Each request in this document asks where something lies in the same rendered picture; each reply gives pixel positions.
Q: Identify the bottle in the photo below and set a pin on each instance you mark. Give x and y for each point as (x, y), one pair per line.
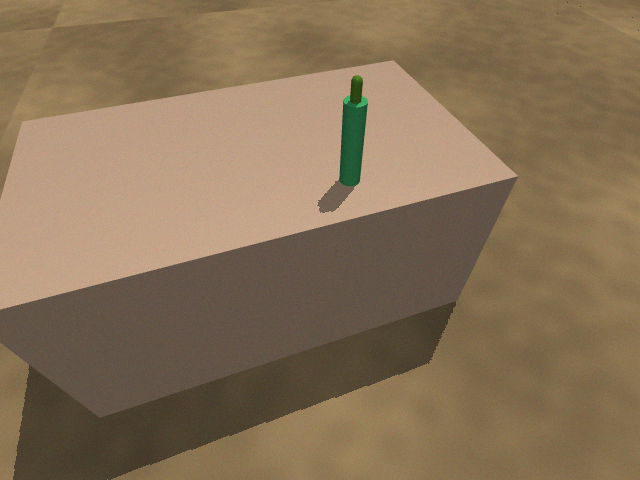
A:
(353, 132)

